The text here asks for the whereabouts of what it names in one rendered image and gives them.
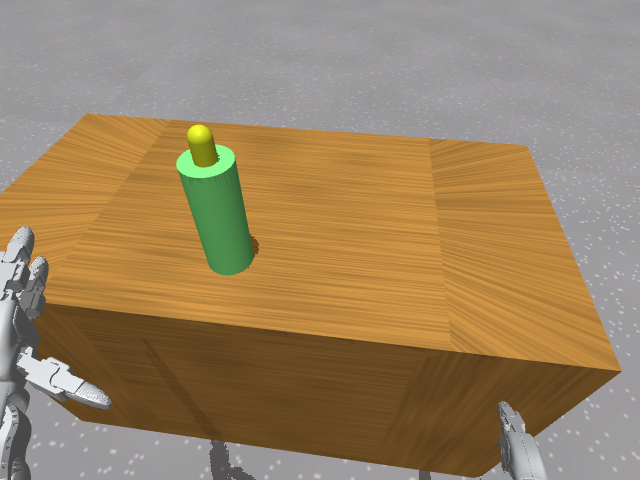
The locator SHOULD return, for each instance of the left robot arm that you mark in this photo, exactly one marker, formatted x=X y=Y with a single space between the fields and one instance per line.
x=15 y=431

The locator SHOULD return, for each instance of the right robot hand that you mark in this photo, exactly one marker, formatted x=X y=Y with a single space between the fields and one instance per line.
x=520 y=455

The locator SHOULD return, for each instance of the left robot hand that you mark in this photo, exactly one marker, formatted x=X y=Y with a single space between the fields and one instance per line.
x=21 y=301

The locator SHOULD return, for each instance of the bottle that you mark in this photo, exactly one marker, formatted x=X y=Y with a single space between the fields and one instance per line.
x=210 y=179

